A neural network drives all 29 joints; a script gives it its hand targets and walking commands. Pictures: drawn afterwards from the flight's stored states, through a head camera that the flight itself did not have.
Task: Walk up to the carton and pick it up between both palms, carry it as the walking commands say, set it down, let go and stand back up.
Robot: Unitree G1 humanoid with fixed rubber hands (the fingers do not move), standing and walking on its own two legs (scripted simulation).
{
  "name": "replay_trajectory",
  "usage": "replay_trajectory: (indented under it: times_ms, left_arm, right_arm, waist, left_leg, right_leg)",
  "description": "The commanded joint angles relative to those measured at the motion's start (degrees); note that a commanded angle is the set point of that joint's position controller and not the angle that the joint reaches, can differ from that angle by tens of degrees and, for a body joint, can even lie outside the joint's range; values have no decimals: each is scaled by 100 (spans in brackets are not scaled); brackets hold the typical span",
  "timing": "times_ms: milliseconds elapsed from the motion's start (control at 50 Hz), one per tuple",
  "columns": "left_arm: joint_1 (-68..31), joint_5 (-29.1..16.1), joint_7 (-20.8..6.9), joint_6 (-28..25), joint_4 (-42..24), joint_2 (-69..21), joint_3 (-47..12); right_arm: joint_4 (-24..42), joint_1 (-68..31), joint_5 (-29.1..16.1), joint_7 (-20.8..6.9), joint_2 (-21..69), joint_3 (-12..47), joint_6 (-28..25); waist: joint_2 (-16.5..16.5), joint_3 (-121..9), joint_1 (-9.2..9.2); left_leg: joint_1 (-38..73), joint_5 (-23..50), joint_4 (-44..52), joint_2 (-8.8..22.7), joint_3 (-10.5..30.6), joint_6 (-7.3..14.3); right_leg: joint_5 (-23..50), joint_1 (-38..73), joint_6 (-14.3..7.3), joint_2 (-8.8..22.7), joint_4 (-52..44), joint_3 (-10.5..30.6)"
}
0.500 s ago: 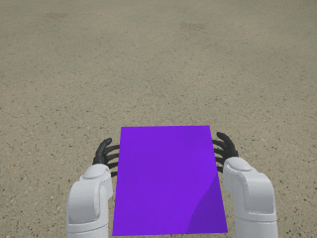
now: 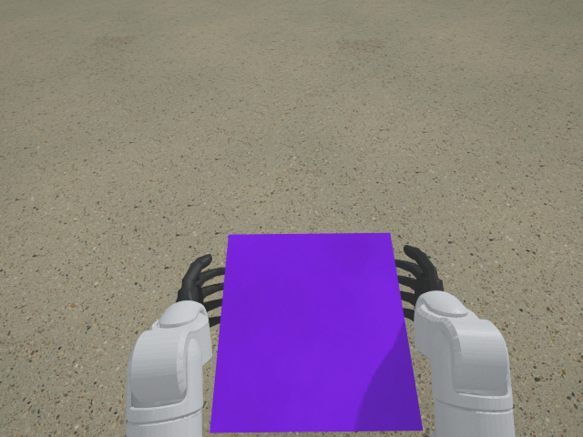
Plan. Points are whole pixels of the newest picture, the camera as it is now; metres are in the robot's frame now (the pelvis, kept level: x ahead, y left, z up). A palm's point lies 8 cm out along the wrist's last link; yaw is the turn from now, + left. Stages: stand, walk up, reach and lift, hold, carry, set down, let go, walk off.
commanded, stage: carry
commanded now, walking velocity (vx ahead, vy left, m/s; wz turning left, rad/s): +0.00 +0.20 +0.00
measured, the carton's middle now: (308, 342) +0.27 -0.01 +0.00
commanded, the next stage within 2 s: none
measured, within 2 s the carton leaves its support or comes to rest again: neither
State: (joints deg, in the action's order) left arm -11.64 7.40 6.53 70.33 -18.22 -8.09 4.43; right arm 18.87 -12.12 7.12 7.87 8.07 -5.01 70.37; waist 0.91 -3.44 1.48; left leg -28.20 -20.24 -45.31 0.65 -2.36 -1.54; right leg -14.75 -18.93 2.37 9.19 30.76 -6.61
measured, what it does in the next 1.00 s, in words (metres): steps to the left: left foot, then right foot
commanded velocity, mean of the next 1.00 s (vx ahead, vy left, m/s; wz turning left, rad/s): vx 0.00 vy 0.17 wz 0.00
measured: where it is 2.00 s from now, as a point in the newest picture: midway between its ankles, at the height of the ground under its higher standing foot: outside the picture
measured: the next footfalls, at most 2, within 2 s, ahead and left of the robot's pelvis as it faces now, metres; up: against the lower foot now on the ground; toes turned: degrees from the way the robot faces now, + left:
left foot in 0.10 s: +0.06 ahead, +0.18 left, +0.00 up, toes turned +7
right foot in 0.42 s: -0.02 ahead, +0.03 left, +0.00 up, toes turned -10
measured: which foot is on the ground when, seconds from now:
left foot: up 0.00-0.08, down 0.10-0.42, up 0.44-0.70, down 0.72-1.00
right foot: down 0.00-0.10, up 0.12-0.40, down 0.42-0.72, up 0.74-1.00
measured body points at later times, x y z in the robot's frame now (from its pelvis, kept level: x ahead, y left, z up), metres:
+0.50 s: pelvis -0.05 +0.14 -0.01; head -0.06 +0.12 +0.44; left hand +0.23 +0.28 +0.07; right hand +0.23 -0.01 +0.06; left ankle -0.01 +0.21 -0.71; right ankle -0.06 +0.04 -0.74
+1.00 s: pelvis -0.11 +0.28 -0.01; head -0.11 +0.28 +0.44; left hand +0.17 +0.44 +0.07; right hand +0.18 +0.15 +0.07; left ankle -0.05 +0.35 -0.74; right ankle -0.14 +0.19 -0.72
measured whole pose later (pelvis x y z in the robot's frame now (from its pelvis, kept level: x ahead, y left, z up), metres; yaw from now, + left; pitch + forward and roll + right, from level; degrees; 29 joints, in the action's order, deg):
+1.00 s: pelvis -0.11 +0.28 -0.01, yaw +0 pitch +4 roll +1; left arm -11.4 6.4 8.5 71.1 -19.3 -8.0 5.1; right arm 16.7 -13.0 8.3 7.1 8.3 -4.1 69.3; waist 0.6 -4.1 -1.1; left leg -23.6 -10.5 -29.8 -1.4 -8.9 5.3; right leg -29.2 -23.3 1.1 3.1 46.4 -6.5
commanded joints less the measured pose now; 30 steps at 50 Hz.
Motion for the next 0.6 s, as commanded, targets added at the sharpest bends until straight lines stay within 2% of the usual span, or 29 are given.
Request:
replay_trajectory:
  times_ms: [0,20,40,60,80,100,120,140,160,200,220,260,320,360,380,400,420,440,460,480,500,540,580]
  left_arm:
    - [-2201,-2344,-1541,-61,-452,-5358,-3648]
    - [-2144,-2310,-1527,-44,-420,-5359,-3669]
    - [-2126,-2282,-1515,-35,-401,-5366,-3693]
    - [-2159,-2253,-1510,-38,-444,-5367,-3724]
    - [-2233,-2214,-1502,-40,-435,-5339,-3772]
    - [-2316,-2294,-1531,-5,-530,-5321,-3892]
    - [-2547,-2383,-1553,-7,-586,-5436,-3958]
    - [-2643,-2465,-1590,-36,-590,-5568,-4037]
    - [-2746,-2589,-1616,-69,-650,-5714,-4110]
    - [-2986,-2757,-1611,-95,-804,-5750,-4208]
    - [-3015,-2788,-1603,-91,-814,-5705,-4216]
    - [-2936,-2798,-1584,-54,-779,-5610,-4176]
    - [-2676,-2711,-1590,17,-538,-5489,-4007]
    - [-2531,-2663,-1618,38,-358,-5488,-3890]
    - [-2468,-2649,-1642,35,-289,-5513,-3843]
    - [-2471,-2654,-1663,26,-268,-5523,-3806]
    - [-2304,-2503,-1690,-3,-28,-5464,-3653]
    - [-2212,-2467,-1706,-68,12,-5584,-3579]
    - [-2549,-2614,-1700,-79,-258,-5655,-3670]
    - [-2617,-2590,-1694,-85,-266,-5636,-3659]
    - [-2614,-2529,-1677,-94,-284,-5602,-3643]
    - [-2565,-2484,-1626,-113,-370,-5541,-3618]
    - [-2476,-2435,-1578,-111,-474,-5447,-3587]
  right_arm:
    - [195,-2397,-2613,-1687,5543,4140,13]
    - [121,-2309,-2611,-1703,5545,4121,34]
    - [62,-2245,-2616,-1723,5558,4109,47]
    - [86,-2258,-2635,-1747,5561,4110,47]
    - [90,-2255,-2643,-1786,5587,4107,49]
    - [-25,-2166,-2543,-1793,5535,3972,18]
    - [43,-2219,-2528,-1808,5654,3920,-3]
    - [44,-2165,-2450,-1811,5708,3849,-31]
    - [123,-2187,-2393,-1798,5739,3819,-77]
    - [206,-2210,-2356,-1758,5696,3739,-146]
    - [196,-2189,-2331,-1736,5651,3704,-157]
    - [209,-2155,-2293,-1692,5567,3708,-150]
    - [121,-2083,-2234,-1655,5505,3774,-97]
    - [36,-2092,-2234,-1646,5524,3850,-62]
    - [-37,-2073,-2242,-1642,5523,3865,-50]
    - [-75,-2122,-2267,-1639,5545,3888,-45]
    - [-53,-2218,-2284,-1642,5547,3943,-12]
    - [242,-2668,-2417,-1664,5559,4072,-13]
    - [265,-2837,-2501,-1664,5691,4096,-54]
    - [218,-2884,-2549,-1680,5723,4110,-70]
    - [192,-2835,-2592,-1700,5727,4125,-76]
    - [249,-2773,-2650,-1689,5710,4130,-75]
    - [273,-2644,-2653,-1668,5656,4134,-49]
  waist:
    - [1398,-1424,-235]
    - [1434,-1482,-209]
    - [1306,-1583,-170]
    - [871,-1731,-165]
    - [105,-1803,-132]
    - [-1599,-1753,-80]
    - [-1900,-1841,-28]
    - [-1521,-1878,-26]
    - [-1142,-1846,-37]
    - [-989,-1777,-60]
    - [-937,-1743,-61]
    - [-920,-1747,-62]
    - [-889,-1823,-67]
    - [-745,-1844,-154]
    - [-587,-1840,-217]
    - [-150,-1843,-228]
    - [1269,-1642,-242]
    - [1969,-1196,-257]
    - [1127,-1009,-240]
    - [644,-1003,-246]
    - [522,-1013,-227]
    - [861,-1212,-195]
    - [1131,-1380,-193]
  left_leg:
    - [348,-121,764,-142,-509,-75]
    - [641,152,1333,-159,-637,-33]
    - [1186,653,2075,-149,-804,7]
    - [1877,943,2519,66,-592,13]
    - [2496,1635,2667,757,139,130]
    - [2781,3522,2527,1920,1436,773]
    - [2663,4211,2214,1905,1396,1262]
    - [2459,4195,2083,1768,1175,1376]
    - [2281,3677,2094,1584,870,1335]
    - [2121,2617,2200,1320,550,1295]
    - [2059,2230,2286,1259,535,1306]
    - [2067,1878,2393,1270,676,1372]
    - [2026,1851,2492,1382,947,1482]
    - [1822,1917,2465,1293,824,1346]
    - [1539,1816,2362,1179,632,1134]
    - [784,1433,1995,965,461,804]
    - [-387,503,1060,386,-69,279]
    - [-706,-747,-88,191,-178,134]
    - [-679,-599,-745,202,357,142]
    - [-615,-277,-998,188,541,115]
    - [-649,24,-885,164,542,84]
    - [-490,204,-434,21,178,4]
    - [-65,-108,49,-75,-177,-47]
  right_leg:
    - [3211,1148,-671,1124,-519,542]
    - [3060,1159,-544,1083,-403,473]
    - [2807,1035,-344,974,-168,321]
    - [2289,692,-120,836,255,199]
    - [1049,2,101,633,801,99]
    - [-1470,-1258,371,-123,1415,-387]
    - [-2689,-1299,169,-261,2515,-39]
    - [-2571,-1320,21,-329,3128,222]
    - [-2132,-1367,-16,-322,3410,297]
    - [-1486,-1450,3,-347,3466,233]
    - [-1402,-1408,20,-371,3300,158]
    - [-1462,-1249,-22,-413,2726,87]
    - [-1593,-696,-216,-499,1685,29]
    - [-989,4,-361,-568,457,-120]
    - [-175,584,-372,-432,-483,-112]
    - [105,1407,-441,121,-882,479]
    - [733,1940,-848,1684,-1322,2268]
    - [2023,1244,-1488,2507,-1521,2933]
    - [2312,986,-1475,2271,-1458,2484]
    - [2058,919,-1279,1942,-1305,1921]
    - [2044,982,-1021,1571,-1124,1389]
    - [2721,1201,-795,1102,-686,702]
    - [3215,1181,-763,1024,-519,521]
